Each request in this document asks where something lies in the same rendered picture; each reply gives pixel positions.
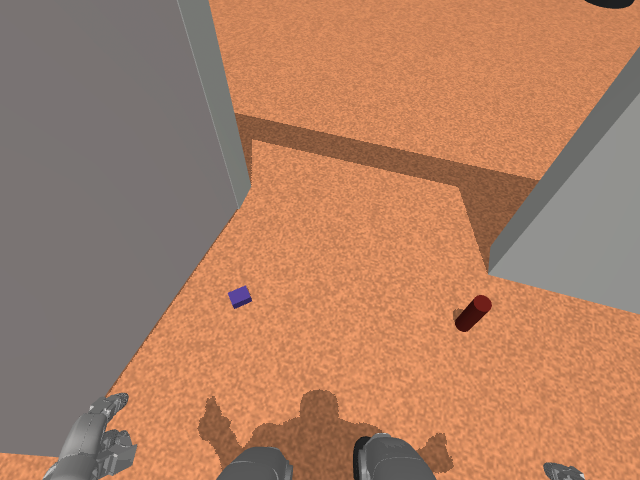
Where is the left robot arm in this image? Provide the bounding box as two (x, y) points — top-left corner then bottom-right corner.
(42, 455), (99, 480)

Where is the right robot foot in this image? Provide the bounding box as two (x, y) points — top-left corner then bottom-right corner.
(353, 436), (371, 480)

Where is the right robot hand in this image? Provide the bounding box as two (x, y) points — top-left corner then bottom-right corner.
(543, 462), (585, 480)

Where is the left robot hand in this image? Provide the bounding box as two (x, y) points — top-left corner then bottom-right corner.
(58, 393), (137, 480)

